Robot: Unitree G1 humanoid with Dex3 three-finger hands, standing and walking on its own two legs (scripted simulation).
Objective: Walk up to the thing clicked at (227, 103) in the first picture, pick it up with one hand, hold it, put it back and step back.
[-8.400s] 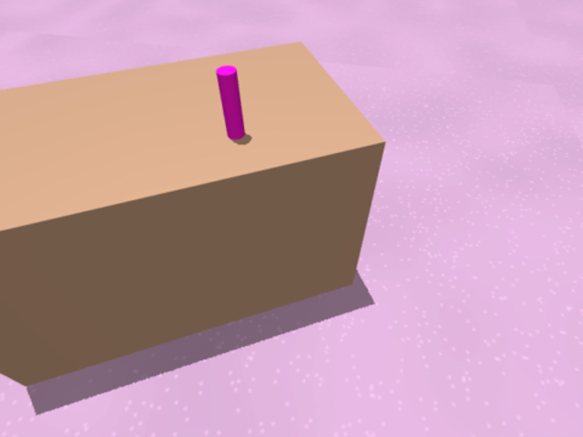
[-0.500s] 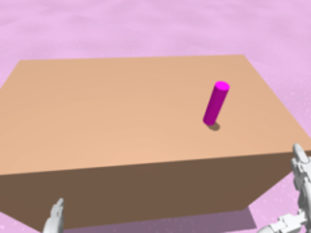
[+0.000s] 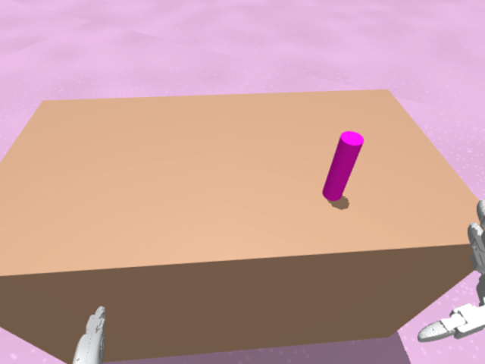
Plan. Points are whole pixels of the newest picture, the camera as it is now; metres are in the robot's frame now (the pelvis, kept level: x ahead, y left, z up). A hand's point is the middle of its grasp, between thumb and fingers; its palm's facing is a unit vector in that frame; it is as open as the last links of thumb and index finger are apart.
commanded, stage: go down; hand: right
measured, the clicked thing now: (341, 168) +0.52 -0.21 +0.01
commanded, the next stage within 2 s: none
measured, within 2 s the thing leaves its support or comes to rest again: neither
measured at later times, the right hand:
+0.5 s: hand (461, 214) +0.33 -0.33 +0.10, palm faces +0.16 +0.99 -0.01, open 17.7 cm
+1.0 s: hand (467, 184) +0.38 -0.36 +0.12, palm faces +0.16 +0.99 +0.01, open 17.6 cm
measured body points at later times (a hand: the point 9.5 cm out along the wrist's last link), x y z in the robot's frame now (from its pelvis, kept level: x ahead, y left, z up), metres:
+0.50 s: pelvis -0.01 -0.01 +0.00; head +0.02 -0.02 +0.44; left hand +0.13 +0.26 -0.09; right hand +0.31 -0.38 +0.10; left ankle +0.03 +0.14 -0.74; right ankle -0.04 -0.14 -0.74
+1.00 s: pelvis +0.00 -0.01 -0.01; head +0.05 -0.02 +0.43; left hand +0.14 +0.26 -0.09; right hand +0.36 -0.41 +0.12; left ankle +0.03 +0.14 -0.74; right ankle -0.04 -0.14 -0.74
